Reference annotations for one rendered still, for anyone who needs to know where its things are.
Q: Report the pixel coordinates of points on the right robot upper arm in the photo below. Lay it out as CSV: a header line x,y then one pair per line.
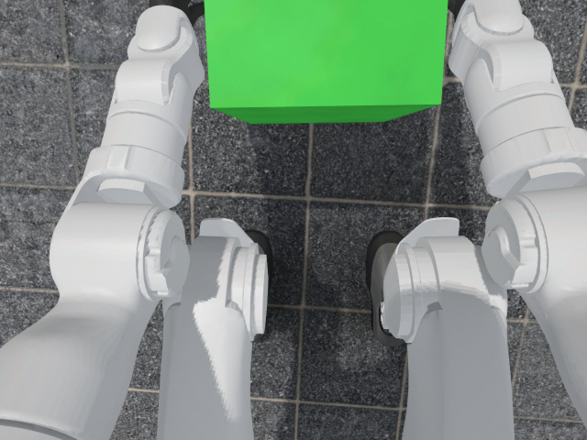
x,y
536,243

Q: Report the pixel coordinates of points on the left robot hand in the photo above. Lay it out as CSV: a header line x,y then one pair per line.
x,y
192,12

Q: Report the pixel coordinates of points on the robot left foot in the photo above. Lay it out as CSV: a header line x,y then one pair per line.
x,y
264,249

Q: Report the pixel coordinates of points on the robot left forearm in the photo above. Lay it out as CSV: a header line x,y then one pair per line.
x,y
140,158

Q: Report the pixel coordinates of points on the robot left thigh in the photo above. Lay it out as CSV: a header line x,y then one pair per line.
x,y
206,350

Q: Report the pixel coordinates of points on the left robot upper arm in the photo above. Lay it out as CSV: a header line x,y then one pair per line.
x,y
66,377

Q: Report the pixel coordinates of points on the robot right forearm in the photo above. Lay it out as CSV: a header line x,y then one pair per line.
x,y
518,110

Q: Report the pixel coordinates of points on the carton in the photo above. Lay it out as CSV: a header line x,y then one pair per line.
x,y
324,61

